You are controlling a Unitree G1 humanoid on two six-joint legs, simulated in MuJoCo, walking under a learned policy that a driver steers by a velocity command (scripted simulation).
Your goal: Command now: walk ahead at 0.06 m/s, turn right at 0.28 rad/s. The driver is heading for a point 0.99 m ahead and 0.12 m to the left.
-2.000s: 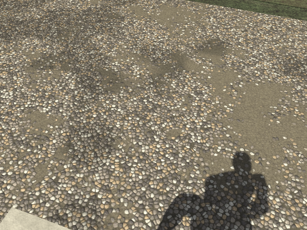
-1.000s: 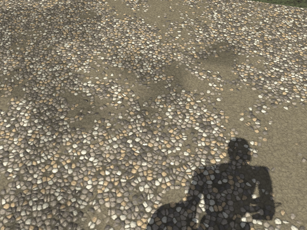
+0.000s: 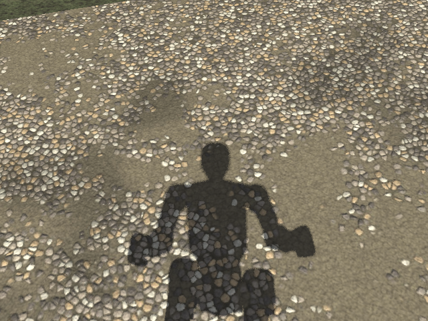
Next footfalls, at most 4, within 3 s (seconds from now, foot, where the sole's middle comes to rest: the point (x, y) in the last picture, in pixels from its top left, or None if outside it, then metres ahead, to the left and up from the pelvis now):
0.16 left None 0.10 0.17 -0.77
2.78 right None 0.19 -0.09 -0.77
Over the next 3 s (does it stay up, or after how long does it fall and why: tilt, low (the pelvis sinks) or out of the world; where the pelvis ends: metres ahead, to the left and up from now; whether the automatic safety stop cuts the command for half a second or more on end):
stays up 0.21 0.00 0.01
